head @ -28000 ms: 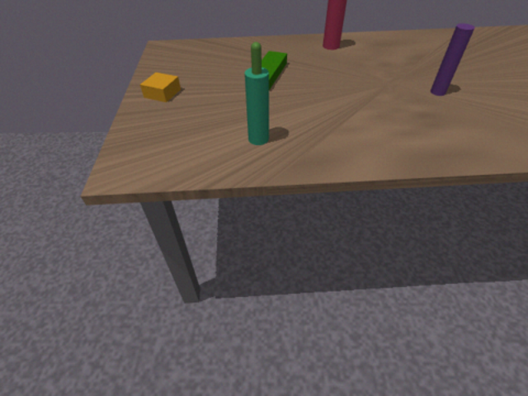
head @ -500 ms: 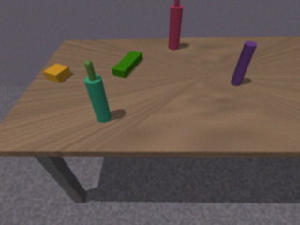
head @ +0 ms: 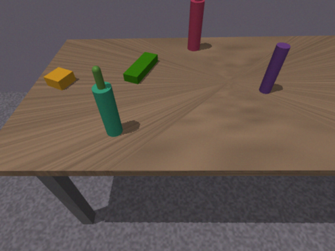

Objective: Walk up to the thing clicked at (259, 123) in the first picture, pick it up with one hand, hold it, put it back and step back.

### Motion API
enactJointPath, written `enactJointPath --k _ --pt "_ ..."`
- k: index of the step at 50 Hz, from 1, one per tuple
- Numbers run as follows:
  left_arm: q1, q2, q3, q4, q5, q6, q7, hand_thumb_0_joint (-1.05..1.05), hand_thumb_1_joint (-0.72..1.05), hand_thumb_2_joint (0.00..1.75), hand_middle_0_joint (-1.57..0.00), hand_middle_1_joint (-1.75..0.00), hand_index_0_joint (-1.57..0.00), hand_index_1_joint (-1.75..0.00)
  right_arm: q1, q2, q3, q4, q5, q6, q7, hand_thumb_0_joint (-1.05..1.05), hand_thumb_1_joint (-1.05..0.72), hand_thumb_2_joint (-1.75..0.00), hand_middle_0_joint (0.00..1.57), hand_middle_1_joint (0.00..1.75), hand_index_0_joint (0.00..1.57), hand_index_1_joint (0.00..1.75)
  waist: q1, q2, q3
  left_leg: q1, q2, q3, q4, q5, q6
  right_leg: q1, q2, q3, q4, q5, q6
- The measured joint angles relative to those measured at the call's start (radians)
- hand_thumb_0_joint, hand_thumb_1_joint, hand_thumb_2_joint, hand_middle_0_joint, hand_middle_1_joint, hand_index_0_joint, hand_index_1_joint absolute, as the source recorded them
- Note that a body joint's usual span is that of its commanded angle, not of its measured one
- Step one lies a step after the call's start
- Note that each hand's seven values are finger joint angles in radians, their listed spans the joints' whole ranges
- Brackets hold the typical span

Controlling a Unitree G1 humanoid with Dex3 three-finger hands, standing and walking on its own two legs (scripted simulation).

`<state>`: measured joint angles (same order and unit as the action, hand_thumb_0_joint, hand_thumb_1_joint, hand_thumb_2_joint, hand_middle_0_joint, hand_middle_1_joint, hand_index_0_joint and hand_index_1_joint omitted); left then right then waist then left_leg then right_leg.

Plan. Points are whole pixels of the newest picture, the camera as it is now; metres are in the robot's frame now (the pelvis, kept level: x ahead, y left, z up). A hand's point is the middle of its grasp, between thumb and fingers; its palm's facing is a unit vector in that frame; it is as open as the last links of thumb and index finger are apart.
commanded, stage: stand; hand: left
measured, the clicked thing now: (106, 103) +0.53 +0.19 +0.07
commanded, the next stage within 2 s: step back in 1.26 s
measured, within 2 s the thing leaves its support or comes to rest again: neither
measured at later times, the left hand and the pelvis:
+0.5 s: hand out of the picture +0.09 +0.25 -0.16, palm faces +0.00 -0.94 -0.34, open 7.3 cm; pelvis +0.01 +0.00 +0.00, yaw +0 degrees
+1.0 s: hand out of the picture +0.08 +0.25 -0.15, palm faces +0.00 -0.94 -0.35, open 7.3 cm; pelvis +0.02 +0.00 +0.00, yaw +0 degrees
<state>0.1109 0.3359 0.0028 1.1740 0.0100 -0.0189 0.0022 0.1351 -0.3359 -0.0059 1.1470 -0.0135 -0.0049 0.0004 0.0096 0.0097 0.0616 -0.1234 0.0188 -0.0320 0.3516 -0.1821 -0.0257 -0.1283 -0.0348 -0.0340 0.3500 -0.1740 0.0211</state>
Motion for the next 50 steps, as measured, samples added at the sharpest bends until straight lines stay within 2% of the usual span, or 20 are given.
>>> enactJointPath --k 17,50 --pt "-0.015 0.001 0.003 -0.012 -0.003 0.001 0.001 0.0 0.91 0.9 -0.2 -0.3 -0.21 -0.3 -0.031 -0.009 0.001 -0.007 0.002 -0.005 -0.004 0.01 -0.9 -0.9 0.2 0.3 0.2 0.3 0.001 -0.001 -0.011 0.024 -0.001 0.005 -0.021 -0.008 0.002 0.022 -0.002 0.003 -0.02 -0.007 0.004" --pt "-0.004 0.004 0.004 -0.022 -0.004 0.003 -0.001 0.0 0.91 0.9 -0.2 -0.3 -0.21 -0.3 -0.02 -0.01 0.005 -0.011 0.005 -0.001 -0.001 0.01 -0.9 -0.9 0.2 0.3 0.2 0.3 -0.003 0.001 -0.01 0.031 0.006 0.002 -0.032 -0.006 -0.005 0.027 0.006 0.0 -0.025 -0.008 -0.004"
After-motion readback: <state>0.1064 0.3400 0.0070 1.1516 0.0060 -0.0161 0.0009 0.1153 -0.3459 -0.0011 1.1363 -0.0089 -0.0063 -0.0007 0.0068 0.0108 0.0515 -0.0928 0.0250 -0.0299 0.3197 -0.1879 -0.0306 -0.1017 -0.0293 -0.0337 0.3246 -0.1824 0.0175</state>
